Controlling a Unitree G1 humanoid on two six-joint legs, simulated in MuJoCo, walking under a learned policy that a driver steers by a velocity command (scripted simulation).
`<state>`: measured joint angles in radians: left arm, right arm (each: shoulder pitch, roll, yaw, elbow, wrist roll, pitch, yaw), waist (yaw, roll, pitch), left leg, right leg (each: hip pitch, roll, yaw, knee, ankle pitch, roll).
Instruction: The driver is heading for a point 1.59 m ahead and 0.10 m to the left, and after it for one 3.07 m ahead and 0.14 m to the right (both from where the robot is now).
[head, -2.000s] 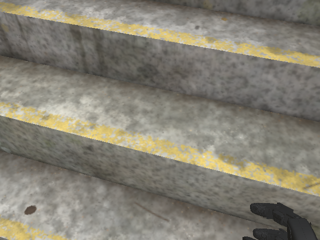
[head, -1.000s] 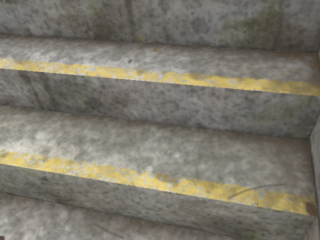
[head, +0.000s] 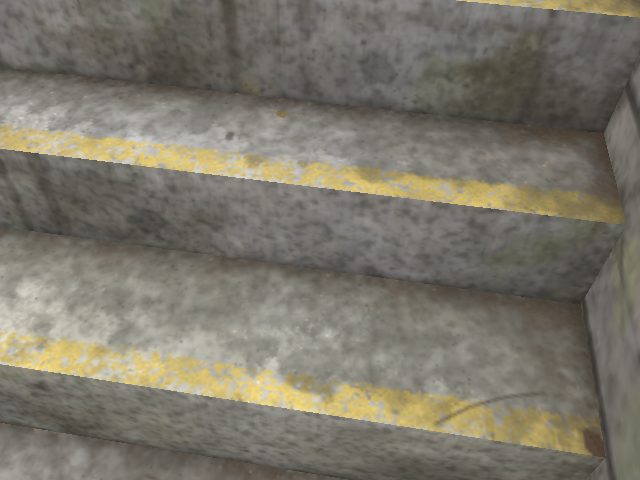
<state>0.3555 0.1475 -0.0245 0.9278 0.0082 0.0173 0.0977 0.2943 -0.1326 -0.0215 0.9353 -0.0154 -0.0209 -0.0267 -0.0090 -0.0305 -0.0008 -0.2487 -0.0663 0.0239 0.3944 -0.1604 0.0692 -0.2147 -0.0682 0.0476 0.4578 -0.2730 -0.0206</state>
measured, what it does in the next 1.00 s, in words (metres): climbs: right foot 0.22 m higher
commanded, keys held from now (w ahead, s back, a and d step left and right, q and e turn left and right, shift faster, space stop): w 1.00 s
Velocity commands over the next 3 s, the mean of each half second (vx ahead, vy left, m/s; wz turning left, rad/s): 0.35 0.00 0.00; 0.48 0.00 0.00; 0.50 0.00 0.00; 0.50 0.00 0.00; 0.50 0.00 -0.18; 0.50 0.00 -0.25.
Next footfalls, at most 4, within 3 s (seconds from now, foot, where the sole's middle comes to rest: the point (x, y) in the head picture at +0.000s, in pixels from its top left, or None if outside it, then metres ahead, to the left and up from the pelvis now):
0.62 right None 0.29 0.00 -0.56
1.18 left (169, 317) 0.61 0.26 -0.33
1.68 right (265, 142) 0.82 0.11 -0.14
2.26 left None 1.04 0.35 0.06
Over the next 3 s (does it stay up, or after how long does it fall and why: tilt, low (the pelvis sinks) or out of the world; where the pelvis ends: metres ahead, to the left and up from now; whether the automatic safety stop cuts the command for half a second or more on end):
stays up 1.11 -0.01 0.94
